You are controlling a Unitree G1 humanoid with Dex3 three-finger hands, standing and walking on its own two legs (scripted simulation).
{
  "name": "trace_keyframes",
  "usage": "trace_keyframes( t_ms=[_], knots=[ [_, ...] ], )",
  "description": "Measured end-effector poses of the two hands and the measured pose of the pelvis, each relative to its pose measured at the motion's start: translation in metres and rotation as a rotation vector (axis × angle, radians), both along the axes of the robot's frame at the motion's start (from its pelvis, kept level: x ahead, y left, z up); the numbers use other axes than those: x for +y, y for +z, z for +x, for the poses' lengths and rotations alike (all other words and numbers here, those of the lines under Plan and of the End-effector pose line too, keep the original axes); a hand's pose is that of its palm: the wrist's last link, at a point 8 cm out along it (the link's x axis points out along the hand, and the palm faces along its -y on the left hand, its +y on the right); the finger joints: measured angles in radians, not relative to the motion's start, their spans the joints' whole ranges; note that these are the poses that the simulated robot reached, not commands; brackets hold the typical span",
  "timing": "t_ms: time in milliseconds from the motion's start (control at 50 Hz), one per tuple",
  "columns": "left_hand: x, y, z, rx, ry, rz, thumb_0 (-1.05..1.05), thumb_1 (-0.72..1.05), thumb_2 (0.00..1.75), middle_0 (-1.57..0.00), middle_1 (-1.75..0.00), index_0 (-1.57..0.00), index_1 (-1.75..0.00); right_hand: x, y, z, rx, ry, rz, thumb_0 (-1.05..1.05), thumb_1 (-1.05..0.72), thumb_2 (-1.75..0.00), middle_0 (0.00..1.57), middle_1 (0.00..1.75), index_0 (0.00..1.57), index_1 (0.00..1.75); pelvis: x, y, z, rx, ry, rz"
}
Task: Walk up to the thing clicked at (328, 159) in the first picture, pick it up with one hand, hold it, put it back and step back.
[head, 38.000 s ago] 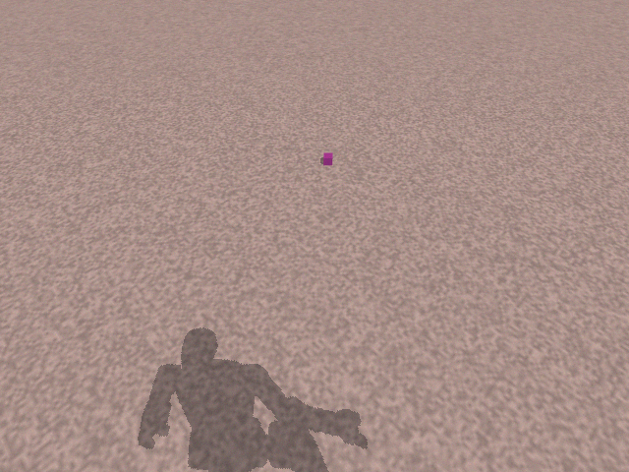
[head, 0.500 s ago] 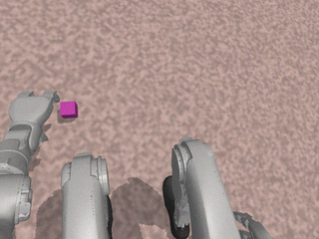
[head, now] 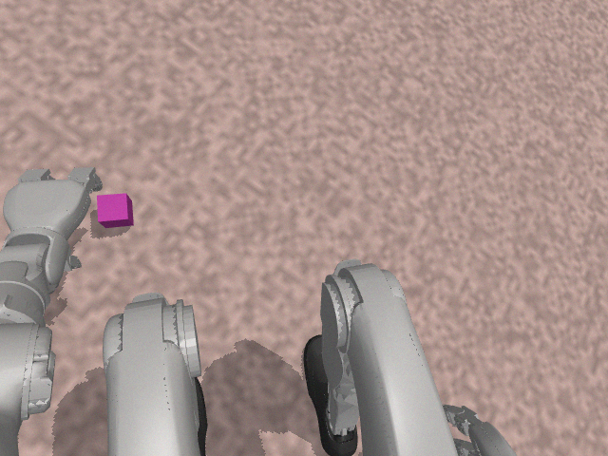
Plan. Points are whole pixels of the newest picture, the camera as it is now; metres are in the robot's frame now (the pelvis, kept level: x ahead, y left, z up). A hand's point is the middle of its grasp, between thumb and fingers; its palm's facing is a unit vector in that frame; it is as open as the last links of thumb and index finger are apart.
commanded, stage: rise first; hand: left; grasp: from above
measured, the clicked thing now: (115, 211) +0.49 +0.23 -0.30
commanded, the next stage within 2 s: approach in 1.52 s
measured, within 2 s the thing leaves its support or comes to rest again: neither
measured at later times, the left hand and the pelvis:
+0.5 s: hand (65, 219) +0.45 +0.26 -0.19, palm faces -0.47 -0.02 -0.88, open 12.3 cm; pelvis +0.00 +0.00 -0.01, yaw -1 degrees
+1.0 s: hand (57, 215) +0.45 +0.27 -0.17, palm faces -0.46 -0.02 -0.89, open 12.2 cm; pelvis +0.00 +0.00 +0.00, yaw -1 degrees
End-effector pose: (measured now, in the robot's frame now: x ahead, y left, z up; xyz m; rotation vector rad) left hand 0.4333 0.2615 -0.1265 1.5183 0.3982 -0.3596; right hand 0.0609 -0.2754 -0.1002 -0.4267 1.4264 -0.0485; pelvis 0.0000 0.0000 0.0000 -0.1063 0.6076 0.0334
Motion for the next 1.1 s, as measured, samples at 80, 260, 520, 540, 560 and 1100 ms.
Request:
trace_keyframes(
  t_ms=[80, 260, 520, 540, 560, 1100],
  knots=[
    [0.000, -0.003, 0.002, -0.002, 0.001, 0.000, 0.00, -0.20, 0.75, -0.34, -0.74, -0.35, -0.74, 0.001, 0.001, -0.001, 0.001, 0.002, -0.003, 0.00, -0.91, -0.90, 0.20, 0.29, 0.20, 0.30, 0.001, -0.001, 0.000, 0.000, 0.000, -0.003],
    [-0.001, -0.007, 0.010, -0.007, 0.006, 0.009, 0.00, -0.21, 0.76, -0.35, -0.73, -0.35, -0.73, 0.003, 0.001, -0.008, 0.017, 0.004, 0.000, 0.00, -0.91, -0.90, 0.20, 0.30, 0.20, 0.30, 0.002, -0.003, 0.000, 0.000, -0.002, -0.009],
    [0.001, -0.005, 0.019, 0.004, 0.016, 0.011, 0.00, -0.21, 0.76, -0.35, -0.74, -0.35, -0.74, 0.004, 0.001, -0.020, 0.032, 0.003, 0.006, 0.00, -0.91, -0.90, 0.20, 0.30, 0.20, 0.30, 0.001, -0.006, -0.001, -0.011, -0.005, -0.014],
    [0.001, -0.005, 0.020, 0.006, 0.015, 0.012, 0.00, -0.21, 0.76, -0.35, -0.74, -0.35, -0.74, 0.004, 0.001, -0.021, 0.033, 0.005, 0.007, 0.00, -0.91, -0.90, 0.20, 0.30, 0.20, 0.30, 0.001, -0.007, -0.001, -0.012, -0.005, -0.014],
    [0.001, -0.004, 0.020, 0.007, 0.014, 0.012, 0.00, -0.21, 0.76, -0.35, -0.74, -0.35, -0.74, 0.004, 0.001, -0.021, 0.033, 0.005, 0.007, 0.00, -0.91, -0.90, 0.20, 0.30, 0.20, 0.30, 0.001, -0.007, -0.002, -0.013, -0.005, -0.014],
    [0.006, 0.010, 0.020, 0.003, 0.001, 0.010, 0.00, -0.19, 0.74, -0.39, -0.69, -0.38, -0.70, 0.005, 0.010, -0.021, 0.010, 0.007, -0.006, 0.00, -0.91, -0.90, 0.20, 0.30, 0.20, 0.30, 0.002, -0.001, -0.006, -0.020, -0.004, -0.020]
  ],
)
